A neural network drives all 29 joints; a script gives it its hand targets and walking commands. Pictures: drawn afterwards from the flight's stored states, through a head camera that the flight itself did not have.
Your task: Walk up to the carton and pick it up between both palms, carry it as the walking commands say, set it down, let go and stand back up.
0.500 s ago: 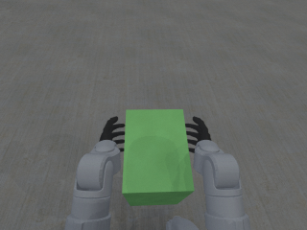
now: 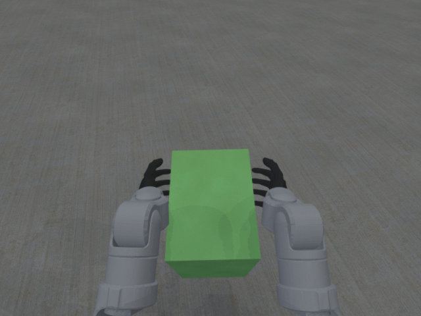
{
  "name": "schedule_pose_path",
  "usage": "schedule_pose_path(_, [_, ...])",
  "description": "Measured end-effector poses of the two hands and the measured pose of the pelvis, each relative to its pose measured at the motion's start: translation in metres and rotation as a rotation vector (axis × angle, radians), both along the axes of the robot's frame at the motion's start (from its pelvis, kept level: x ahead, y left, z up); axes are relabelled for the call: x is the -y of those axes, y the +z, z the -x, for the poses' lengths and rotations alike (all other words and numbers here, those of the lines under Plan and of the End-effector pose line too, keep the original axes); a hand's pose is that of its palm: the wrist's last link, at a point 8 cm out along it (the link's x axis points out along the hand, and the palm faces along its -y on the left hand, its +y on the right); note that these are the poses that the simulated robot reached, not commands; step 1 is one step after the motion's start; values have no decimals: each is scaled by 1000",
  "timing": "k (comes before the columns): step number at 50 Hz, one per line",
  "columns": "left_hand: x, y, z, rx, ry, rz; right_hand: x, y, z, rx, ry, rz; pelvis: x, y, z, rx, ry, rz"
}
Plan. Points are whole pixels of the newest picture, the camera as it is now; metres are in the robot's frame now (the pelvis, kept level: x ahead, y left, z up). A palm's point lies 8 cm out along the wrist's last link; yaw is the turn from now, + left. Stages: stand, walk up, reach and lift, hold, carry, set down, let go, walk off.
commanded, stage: carry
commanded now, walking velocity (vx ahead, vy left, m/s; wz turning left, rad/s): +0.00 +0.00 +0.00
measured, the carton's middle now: (212, 220) +0.32 -0.01 +0.01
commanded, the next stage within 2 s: none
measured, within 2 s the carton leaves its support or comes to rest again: neither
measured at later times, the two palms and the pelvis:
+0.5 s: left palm (135, 217) +0.27 +0.12 +0.10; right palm (267, 210) +0.28 -0.10 +0.11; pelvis -0.03 +0.01 +0.00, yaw +1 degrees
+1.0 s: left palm (139, 203) +0.31 +0.12 +0.09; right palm (263, 197) +0.31 -0.10 +0.10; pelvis -0.01 +0.01 +0.00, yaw +1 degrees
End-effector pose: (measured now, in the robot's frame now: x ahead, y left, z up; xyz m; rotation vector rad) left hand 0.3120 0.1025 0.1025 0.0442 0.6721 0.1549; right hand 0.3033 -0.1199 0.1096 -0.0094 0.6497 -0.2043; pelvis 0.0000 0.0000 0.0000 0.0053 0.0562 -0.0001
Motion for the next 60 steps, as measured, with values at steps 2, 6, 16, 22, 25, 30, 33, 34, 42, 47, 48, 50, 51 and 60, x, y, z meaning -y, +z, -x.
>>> schedule_pose_path(2, [-8, 0, 12, -9, 23, 5, -8, 2, 5, -10, 25, 10, -1, 1, 7, 9, -2, 0])
schedule_pose_path(6, [-19, 2, 31, -18, 54, 19, -20, 4, 12, -22, 55, 37, -1, 1, 18, 21, 3, 2])
schedule_pose_path(16, [-24, 3, 47, -27, 65, 2, -25, 3, 27, -34, 54, 34, -5, -1, 34, 32, 14, 4])
schedule_pose_path(22, [-19, 2, 44, -35, 52, -6, -21, 0, 28, -42, 34, 32, -6, -1, 35, 30, 13, 4])
schedule_pose_path(25, [-18, 1, 41, -38, 48, -8, -20, -1, 26, -44, 29, 29, -6, -1, 34, 28, 12, 4])
schedule_pose_path(30, [-17, 0, 34, -38, 48, -3, -19, -1, 20, -44, 27, 25, -5, 0, 30, 25, 10, 4])
schedule_pose_path(33, [-18, 0, 29, -37, 50, 3, -19, -1, 15, -42, 27, 23, -5, 1, 26, 24, 10, 4])
schedule_pose_path(34, [-18, 0, 28, -36, 50, 5, -19, -2, 14, -42, 27, 21, -5, 1, 25, 23, 10, 4])
schedule_pose_path(42, [-19, -4, 15, -36, 52, 27, -18, -6, 0, -44, 25, 5, -5, 3, 15, 23, 9, 4])
schedule_pose_path(47, [-20, -9, 8, -35, 50, 39, -18, -11, -7, -45, 25, -6, -6, 3, 8, 24, 10, 4])
schedule_pose_path(48, [-20, -10, 7, -34, 50, 40, -18, -12, -8, -44, 25, -8, -6, 3, 7, 25, 10, 4])
schedule_pose_path(50, [-20, -11, 5, -29, 49, 43, -17, -13, -10, -40, 26, -11, -6, 3, 5, 25, 10, 3])
schedule_pose_path(51, [-20, -11, 4, -26, 48, 44, -17, -14, -10, -38, 27, -12, -6, 3, 4, 25, 10, 3])
schedule_pose_path(60, [-20, -12, -1, -12, 44, 41, -17, -14, -16, -27, 32, -9, -6, 3, -3, 24, 10, 4])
